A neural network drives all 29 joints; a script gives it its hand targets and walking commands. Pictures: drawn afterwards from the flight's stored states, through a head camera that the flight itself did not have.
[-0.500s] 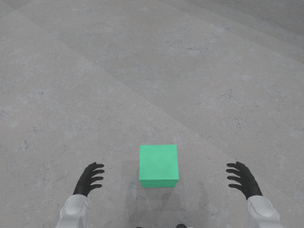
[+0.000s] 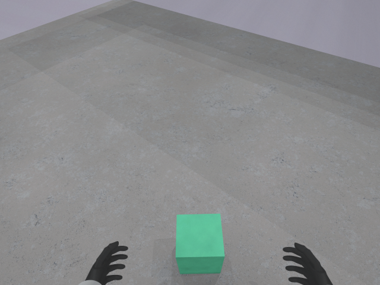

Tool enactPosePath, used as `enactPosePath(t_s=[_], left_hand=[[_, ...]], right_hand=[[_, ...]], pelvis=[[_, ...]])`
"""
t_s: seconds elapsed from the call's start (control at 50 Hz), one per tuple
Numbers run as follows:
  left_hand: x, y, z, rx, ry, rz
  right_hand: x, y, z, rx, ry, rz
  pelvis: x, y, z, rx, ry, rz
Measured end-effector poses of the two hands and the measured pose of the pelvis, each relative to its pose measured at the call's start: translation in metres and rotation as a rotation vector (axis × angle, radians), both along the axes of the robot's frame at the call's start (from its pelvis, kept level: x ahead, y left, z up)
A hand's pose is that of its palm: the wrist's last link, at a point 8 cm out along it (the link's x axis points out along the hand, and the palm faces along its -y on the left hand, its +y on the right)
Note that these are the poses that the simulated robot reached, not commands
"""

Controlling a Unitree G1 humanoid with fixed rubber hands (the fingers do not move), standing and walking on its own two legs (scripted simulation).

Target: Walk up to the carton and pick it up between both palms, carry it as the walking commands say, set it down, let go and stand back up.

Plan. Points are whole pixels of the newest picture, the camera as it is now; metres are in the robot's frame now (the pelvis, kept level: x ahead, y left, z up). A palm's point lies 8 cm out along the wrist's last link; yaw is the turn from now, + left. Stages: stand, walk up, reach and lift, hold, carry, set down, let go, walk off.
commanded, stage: let go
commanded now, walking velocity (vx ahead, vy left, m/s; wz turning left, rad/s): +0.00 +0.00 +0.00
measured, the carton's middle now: (199, 245) +0.42 +0.01 -0.64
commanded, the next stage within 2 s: stand in 0.10 s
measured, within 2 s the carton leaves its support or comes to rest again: neither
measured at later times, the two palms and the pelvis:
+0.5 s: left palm out of the picture +0.14 +0.28 -0.08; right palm out of the picture +0.13 -0.30 -0.08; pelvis +0.01 -0.01 +0.00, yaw -1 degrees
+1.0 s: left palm out of the picture +0.10 +0.27 -0.10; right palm out of the picture +0.07 -0.32 -0.10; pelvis -0.01 -0.02 +0.00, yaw -1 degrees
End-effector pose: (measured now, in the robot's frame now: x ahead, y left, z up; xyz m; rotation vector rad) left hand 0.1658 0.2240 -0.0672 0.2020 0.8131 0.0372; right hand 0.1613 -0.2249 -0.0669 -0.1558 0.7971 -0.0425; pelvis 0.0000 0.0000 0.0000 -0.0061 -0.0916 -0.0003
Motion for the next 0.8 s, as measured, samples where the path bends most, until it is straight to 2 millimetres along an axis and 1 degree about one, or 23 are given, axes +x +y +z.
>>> enactPosePath(t_s=[0.1,0.16,0.22,0.28,0.36,0.44,0.6,0.7,0.8], left_hand=[[-0.005,0.004,-0.007,-0.002,0.009,0.024],[-0.013,0.019,-0.017,0.042,0.032,0.054],[-0.021,0.035,-0.023,0.082,0.052,0.078],[-0.026,0.047,-0.024,0.116,0.063,0.089],[-0.029,0.056,-0.022,0.149,0.065,0.088],[-0.028,0.058,-0.019,0.165,0.054,0.08],[-0.029,0.053,-0.016,0.175,0.049,0.074],[-0.034,0.048,-0.018,0.174,0.068,0.073],[-0.044,0.047,-0.021,0.176,0.101,0.081]], right_hand=[[-0.001,-0.007,-0.004,-0.044,0.023,-0.012],[-0.007,-0.021,-0.01,-0.105,0.046,-0.023],[-0.012,-0.037,-0.011,-0.157,0.052,-0.047],[-0.017,-0.052,-0.009,-0.197,0.051,-0.072],[-0.023,-0.066,-0.006,-0.228,0.041,-0.096],[-0.03,-0.073,-0.008,-0.236,0.045,-0.106],[-0.047,-0.076,-0.019,-0.218,0.093,-0.106],[-0.057,-0.078,-0.026,-0.208,0.123,-0.104],[-0.069,-0.082,-0.03,-0.208,0.162,-0.107]], pelvis=[[0.003,0.0,-0.002,0.002,0.023,0.0],[0.007,-0.001,-0.004,0.004,0.057,-0.007],[0.012,-0.001,-0.005,0.006,0.07,-0.012],[0.015,-0.001,-0.005,0.008,0.074,-0.016],[0.017,-0.002,-0.005,0.012,0.073,-0.018],[0.016,-0.003,-0.004,0.014,0.073,-0.02],[0.011,-0.008,-0.003,0.016,0.07,-0.021],[0.008,-0.012,-0.003,0.017,0.065,-0.019],[0.004,-0.014,-0.002,0.015,0.062,-0.019]])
